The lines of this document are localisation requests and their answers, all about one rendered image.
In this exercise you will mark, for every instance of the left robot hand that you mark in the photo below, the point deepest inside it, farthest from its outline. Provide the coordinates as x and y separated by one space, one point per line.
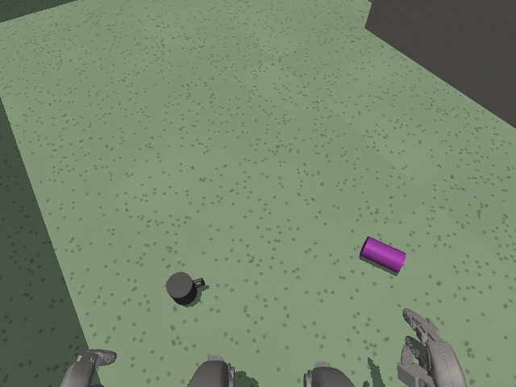
81 373

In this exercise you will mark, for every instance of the right robot hand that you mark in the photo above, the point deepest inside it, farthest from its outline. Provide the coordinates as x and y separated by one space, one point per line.
438 364

